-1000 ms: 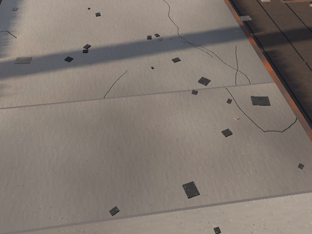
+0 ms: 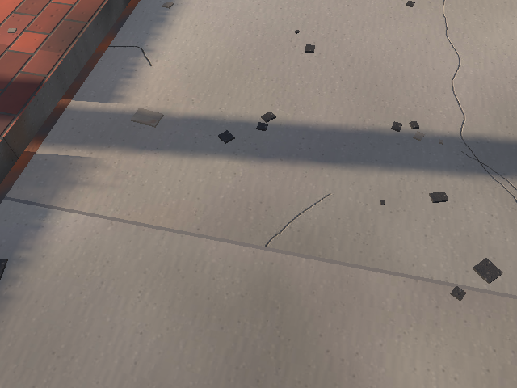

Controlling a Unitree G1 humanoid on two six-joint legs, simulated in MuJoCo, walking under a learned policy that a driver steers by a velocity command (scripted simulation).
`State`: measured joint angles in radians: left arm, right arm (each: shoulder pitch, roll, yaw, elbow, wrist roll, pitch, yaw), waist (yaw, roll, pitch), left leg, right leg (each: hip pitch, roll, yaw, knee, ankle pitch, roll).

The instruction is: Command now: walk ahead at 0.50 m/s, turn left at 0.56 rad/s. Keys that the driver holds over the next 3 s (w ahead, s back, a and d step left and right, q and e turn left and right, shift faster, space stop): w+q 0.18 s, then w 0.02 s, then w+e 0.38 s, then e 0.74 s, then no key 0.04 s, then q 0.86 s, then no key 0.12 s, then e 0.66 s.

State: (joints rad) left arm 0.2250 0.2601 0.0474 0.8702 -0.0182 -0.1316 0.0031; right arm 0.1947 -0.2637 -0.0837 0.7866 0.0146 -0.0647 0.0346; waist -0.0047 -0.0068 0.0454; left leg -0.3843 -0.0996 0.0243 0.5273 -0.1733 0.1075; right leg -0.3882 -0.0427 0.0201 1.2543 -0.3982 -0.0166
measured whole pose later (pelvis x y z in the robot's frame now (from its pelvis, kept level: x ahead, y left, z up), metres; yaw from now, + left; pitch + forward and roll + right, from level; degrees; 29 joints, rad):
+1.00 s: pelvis +0.48 -0.01 +0.01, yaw -12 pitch +2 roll +0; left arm 0.26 0.33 0.08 0.68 -0.02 0.04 0.04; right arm 0.07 -0.23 -0.04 0.67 -0.02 -0.04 -0.01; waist 0.03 -0.03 0.04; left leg -0.40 -0.01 0.00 0.46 -0.10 0.02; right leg -0.50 0.03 0.08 1.19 -0.51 0.07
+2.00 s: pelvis +0.48 -0.04 +0.01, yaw -11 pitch +2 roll -2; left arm 0.11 0.30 0.09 0.66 0.00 0.01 0.03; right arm 0.19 -0.31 -0.08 0.72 0.02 0.04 -0.03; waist -0.02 -0.01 0.05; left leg -0.27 -0.03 -0.12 0.47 -0.23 0.02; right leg -0.44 0.03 0.05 0.84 -0.42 0.08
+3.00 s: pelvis +0.44 -0.09 +0.01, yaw -15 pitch +2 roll +2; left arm 0.22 0.30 0.06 0.61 0.00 0.01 0.00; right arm 0.10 -0.32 -0.09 0.70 0.00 0.03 -0.04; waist 0.02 0.04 0.06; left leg -0.53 0.00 -0.03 1.17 -0.45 -0.07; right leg -0.31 0.04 0.02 0.53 -0.25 -0.07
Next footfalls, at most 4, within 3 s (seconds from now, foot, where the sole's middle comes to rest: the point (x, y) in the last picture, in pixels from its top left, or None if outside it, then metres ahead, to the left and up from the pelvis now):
0.38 right None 0.40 -0.11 -0.77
0.84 left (238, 322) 0.62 0.08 -0.77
1.28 right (332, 371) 0.49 -0.16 -0.77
1.74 left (247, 351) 0.54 0.05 -0.77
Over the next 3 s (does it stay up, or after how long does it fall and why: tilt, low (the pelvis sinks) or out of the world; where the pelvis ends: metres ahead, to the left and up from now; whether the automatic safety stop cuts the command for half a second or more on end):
stays up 0.44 -0.09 0.01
